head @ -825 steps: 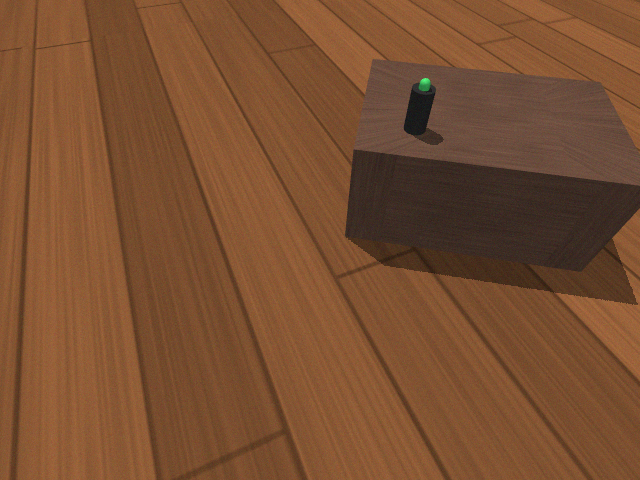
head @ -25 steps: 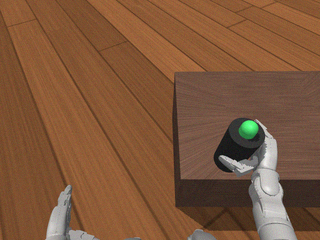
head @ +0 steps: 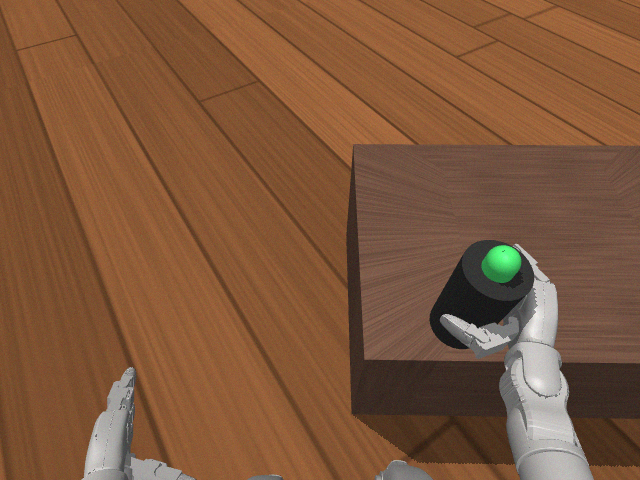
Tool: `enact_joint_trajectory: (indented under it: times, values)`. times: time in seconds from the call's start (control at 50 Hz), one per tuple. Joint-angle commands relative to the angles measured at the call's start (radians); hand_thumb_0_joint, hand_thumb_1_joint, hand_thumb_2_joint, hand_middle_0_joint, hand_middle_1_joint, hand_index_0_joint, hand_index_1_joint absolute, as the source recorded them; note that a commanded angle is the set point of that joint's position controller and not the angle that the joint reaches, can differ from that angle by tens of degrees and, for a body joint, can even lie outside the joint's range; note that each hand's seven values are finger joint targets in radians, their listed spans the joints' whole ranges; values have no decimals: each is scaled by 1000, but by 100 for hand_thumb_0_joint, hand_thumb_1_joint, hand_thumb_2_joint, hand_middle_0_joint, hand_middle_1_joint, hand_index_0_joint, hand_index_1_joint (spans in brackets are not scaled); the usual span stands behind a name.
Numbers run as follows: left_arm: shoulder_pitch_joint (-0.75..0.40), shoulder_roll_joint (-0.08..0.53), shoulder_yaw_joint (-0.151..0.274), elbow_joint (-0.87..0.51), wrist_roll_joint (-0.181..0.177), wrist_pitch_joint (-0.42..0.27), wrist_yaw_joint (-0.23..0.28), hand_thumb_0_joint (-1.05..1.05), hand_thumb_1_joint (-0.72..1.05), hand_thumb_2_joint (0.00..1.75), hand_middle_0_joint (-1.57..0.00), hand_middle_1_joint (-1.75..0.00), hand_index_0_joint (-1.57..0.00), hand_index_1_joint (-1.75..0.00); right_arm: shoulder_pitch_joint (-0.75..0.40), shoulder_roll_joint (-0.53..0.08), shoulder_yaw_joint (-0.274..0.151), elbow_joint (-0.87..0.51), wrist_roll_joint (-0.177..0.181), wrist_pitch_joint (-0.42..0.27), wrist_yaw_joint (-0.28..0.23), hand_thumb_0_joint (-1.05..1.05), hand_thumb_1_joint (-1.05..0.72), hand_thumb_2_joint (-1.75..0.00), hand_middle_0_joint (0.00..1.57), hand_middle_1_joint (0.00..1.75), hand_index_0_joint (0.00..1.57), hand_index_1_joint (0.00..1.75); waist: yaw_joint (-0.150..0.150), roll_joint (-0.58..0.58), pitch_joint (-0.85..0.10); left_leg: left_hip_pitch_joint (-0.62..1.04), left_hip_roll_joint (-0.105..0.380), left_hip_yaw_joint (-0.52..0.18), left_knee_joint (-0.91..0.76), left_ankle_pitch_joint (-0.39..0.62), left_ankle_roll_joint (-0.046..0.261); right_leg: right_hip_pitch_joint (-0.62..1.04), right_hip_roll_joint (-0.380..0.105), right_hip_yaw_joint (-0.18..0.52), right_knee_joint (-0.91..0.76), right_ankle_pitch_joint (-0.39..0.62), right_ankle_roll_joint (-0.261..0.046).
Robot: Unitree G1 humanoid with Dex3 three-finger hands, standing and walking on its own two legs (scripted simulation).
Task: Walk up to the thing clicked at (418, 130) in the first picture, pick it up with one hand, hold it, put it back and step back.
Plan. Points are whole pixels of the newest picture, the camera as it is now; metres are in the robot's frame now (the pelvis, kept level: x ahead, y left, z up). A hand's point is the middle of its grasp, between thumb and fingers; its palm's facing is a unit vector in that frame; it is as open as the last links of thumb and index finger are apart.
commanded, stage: hold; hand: right
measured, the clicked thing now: (479, 293) +0.33 -0.17 +0.05
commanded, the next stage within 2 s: crouch in 1.32 s
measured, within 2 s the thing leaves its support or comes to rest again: neither
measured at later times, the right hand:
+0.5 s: hand (487, 299) +0.33 -0.19 +0.02, palm faces +0.23 +0.97 -0.01, open 10.9 cm
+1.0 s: hand (482, 302) +0.33 -0.18 +0.02, palm faces +0.22 +0.98 -0.01, open 10.9 cm
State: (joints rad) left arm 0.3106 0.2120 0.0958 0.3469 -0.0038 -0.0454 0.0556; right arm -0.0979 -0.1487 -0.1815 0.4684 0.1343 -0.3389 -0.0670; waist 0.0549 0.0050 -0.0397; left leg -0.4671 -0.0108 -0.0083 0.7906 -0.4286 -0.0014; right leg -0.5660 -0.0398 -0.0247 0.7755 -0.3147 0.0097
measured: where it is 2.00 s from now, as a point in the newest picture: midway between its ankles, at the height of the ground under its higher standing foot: outside the picture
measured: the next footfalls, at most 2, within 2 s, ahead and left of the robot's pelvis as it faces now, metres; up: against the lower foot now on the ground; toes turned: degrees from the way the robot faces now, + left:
none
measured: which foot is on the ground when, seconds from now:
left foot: down 0.00-1.00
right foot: down 0.00-1.00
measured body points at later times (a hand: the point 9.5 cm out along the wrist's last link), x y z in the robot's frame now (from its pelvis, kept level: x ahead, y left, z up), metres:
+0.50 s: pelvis +0.00 -0.01 +0.00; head +0.04 -0.02 +0.45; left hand +0.16 +0.26 -0.05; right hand +0.31 -0.24 +0.03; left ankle -0.02 +0.12 -0.71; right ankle +0.05 -0.13 -0.71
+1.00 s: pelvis +0.00 -0.01 +0.00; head +0.04 -0.02 +0.44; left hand +0.15 +0.25 -0.05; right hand +0.31 -0.23 +0.02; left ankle -0.02 +0.12 -0.71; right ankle +0.05 -0.13 -0.71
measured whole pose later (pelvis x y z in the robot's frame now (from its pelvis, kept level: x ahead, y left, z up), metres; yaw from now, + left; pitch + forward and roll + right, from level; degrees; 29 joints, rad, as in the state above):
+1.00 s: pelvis +0.00 -0.01 +0.00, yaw +0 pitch +7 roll +1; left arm 0.33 0.20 0.08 0.30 0.00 -0.04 0.04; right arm -0.11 -0.16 -0.18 0.50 0.11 -0.36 -0.08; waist 0.06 0.02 -0.04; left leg -0.50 -0.01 -0.01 0.81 -0.43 -0.01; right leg -0.60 -0.04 -0.03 0.80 -0.33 0.00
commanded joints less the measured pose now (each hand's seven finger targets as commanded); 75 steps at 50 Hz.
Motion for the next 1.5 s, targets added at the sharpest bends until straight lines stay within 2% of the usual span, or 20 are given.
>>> enact_joint_trajectory:
  times: [0.0,0.04,0.14,0.18,0.22,0.32,0.42,0.48,0.62,0.74,0.82,0.9,0.98,1.04,1.14,1.18,1.24,1.26,1.34,1.48]
  values:
    - [-33,88,25,-126,3,-56,1,0,-53,4,-5,-6,-5,-5,-355,-123,-45,-268,19,-136,5,0,0,-134,121,145,128,145,-9,-12,-261,-21,4,-9,-134,289,-12,222,27,0,-70,158,-30]
    - [-81,93,25,-176,4,-58,0,0,-53,4,-5,-6,-6,-5,-431,-153,-50,-344,15,-154,8,0,0,-133,120,144,127,144,-7,-49,-309,-26,1,-11,-131,241,-1,246,23,2,-78,126,-21]
    - [0,137,58,-137,8,-52,1,0,-53,4,-5,-6,-6,-5,-305,-130,-33,-285,15,-138,18,0,-2,-134,122,145,128,145,-2,-73,-326,-11,-4,2,-126,293,-2,276,25,2,-76,173,-21]
    - [-30,170,94,-153,7,-58,5,0,-54,4,-5,-6,-6,-5,-385,-172,-68,-372,24,-147,11,0,-4,-136,123,147,130,147,2,-80,-388,-7,-4,1,-121,335,-6,316,21,3,-63,217,-22]
    - [-56,128,43,-203,7,-62,2,0,-54,5,-5,-6,-6,-6,-374,-141,-47,-393,28,-147,3,0,-5,-137,124,148,131,148,-8,-43,-375,9,-10,11,-118,343,-4,310,20,8,-68,230,-21]
    - [-38,139,64,-161,5,-58,11,0,-54,5,-5,-6,-6,-5,-380,-156,-68,-290,21,-150,-8,0,0,-134,121,145,128,145,8,18,-302,-28,-11,12,-124,279,-9,241,18,12,-70,155,-29]
    - [-7,143,70,-172,9,-58,10,0,-53,4,-5,-6,-6,-5,-424,-156,-43,-350,10,-158,3,0,-1,-135,121,145,128,145,14,-44,-357,-34,-7,4,-113,300,-4,303,20,8,-66,180,-26]
    - [10,101,30,-142,6,-55,-2,0,-53,4,-5,-6,-6,-5,-384,-117,-12,-319,10,-146,10,0,-3,-136,122,146,129,146,7,-89,-325,-59,-12,15,-105,292,2,307,16,12,-72,202,-17]
    - [-46,174,84,-222,11,-58,5,0,-54,5,-5,-6,-6,-6,-371,-147,-48,-350,9,-140,-16,0,-4,-138,124,149,131,149,-2,-48,-389,-5,-15,22,-113,292,1,309,13,17,-74,196,-16]
    - [-50,151,73,-217,6,-50,5,0,-53,4,-5,-6,-6,-5,-412,-165,-83,-308,14,-144,-28,0,1,-135,121,146,128,146,0,8,-315,-22,-15,20,-122,250,-2,257,11,16,-82,144,-23]
    - [-15,75,3,-204,7,-47,-4,0,-53,4,-5,-6,-6,-5,-418,-119,-37,-284,5,-159,-18,0,0,-133,121,144,128,144,-7,-20,-292,-38,-13,15,-111,250,2,250,14,10,-81,145,-20]
    - [2,151,72,-221,13,-49,-6,0,-53,4,-5,-6,-6,-5,-388,-131,-24,-304,-5,-158,2,0,-2,-135,121,145,128,145,8,-91,-383,-47,-12,14,-92,296,3,322,12,11,-64,216,-14]
    - [-24,110,37,-188,10,-50,-14,0,-53,4,-5,-6,-6,-5,-375,-108,-12,-350,4,-159,-7,0,-7,-138,125,148,131,148,-15,-128,-336,-56,-11,17,-90,268,8,272,15,10,-66,185,-8]
    - [-44,167,82,-269,9,-56,-2,0,-54,5,-5,-6,-6,-5,-391,-170,-67,-431,14,-164,-29,0,-7,-139,126,150,133,150,-8,-55,-414,-7,-19,23,-97,292,1,310,12,18,-63,202,-14]
    - [-23,145,68,-235,4,-44,7,0,-54,5,-5,-6,-5,-5,-383,-162,-72,-335,17,-160,-28,0,-1,-136,122,147,130,147,8,15,-346,-16,-12,10,-103,318,-12,262,17,13,-52,195,-31]
    - [-15,151,78,-254,4,-42,11,0,-53,4,-5,-6,-6,-5,-413,-151,-50,-355,13,-159,-20,0,-1,-136,122,147,129,147,24,26,-354,-22,-12,6,-103,342,-14,286,17,9,-49,209,-33]
    - [19,66,-4,-183,4,-39,-2,0,-53,4,-5,-6,-6,-5,-401,-97,-3,-283,10,-149,0,0,-4,-135,122,146,129,146,11,-37,-253,-74,-1,-6,-113,252,-7,227,22,1,-59,128,-26]
    - [-10,72,9,-199,4,-44,-4,0,-54,4,-5,-6,-6,-5,-410,-81,24,-296,5,-148,7,0,-6,-135,122,145,128,145,15,-65,-282,-69,5,-14,-113,259,-6,232,24,-3,-54,135,-24]
    - [26,179,98,-189,10,-42,2,0,-52,3,-5,-6,-6,-5,-378,-132,-23,-295,3,-132,6,0,-7,-137,125,148,132,148,12,-86,-334,-69,-7,12,-102,259,2,280,17,9,-69,149,-16]
    - [-53,106,18,-264,3,-47,-2,0,-54,5,-4,-5,-4,-5,-376,-149,-90,-255,24,-145,-23,0,1,-131,123,145,130,145,-19,34,-325,5,-5,2,-107,311,-17,214,25,2,-45,171,-31]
